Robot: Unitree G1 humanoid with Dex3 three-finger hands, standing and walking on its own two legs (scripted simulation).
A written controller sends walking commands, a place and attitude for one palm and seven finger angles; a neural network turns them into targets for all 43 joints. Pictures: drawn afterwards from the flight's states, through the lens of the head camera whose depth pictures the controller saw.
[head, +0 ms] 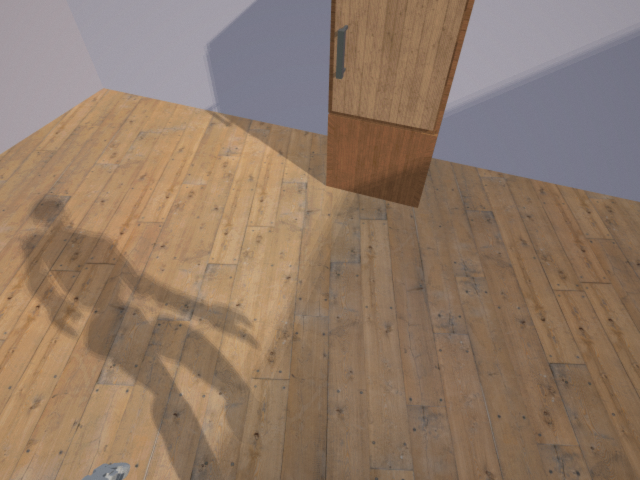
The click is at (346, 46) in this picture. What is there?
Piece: cupboard door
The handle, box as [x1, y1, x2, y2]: [336, 25, 347, 78]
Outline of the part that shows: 347,25 338,30 336,61 337,78 342,77 345,69 343,67 345,30 347,28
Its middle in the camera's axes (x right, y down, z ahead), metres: +0.07 -0.66 +1.37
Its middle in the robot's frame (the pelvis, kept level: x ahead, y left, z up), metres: +1.46 -0.01 -0.09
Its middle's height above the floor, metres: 0.68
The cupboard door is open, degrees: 0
